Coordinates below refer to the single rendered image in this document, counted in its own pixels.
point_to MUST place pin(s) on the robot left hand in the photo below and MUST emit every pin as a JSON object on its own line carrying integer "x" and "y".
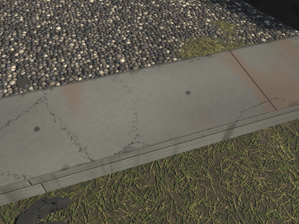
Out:
{"x": 42, "y": 208}

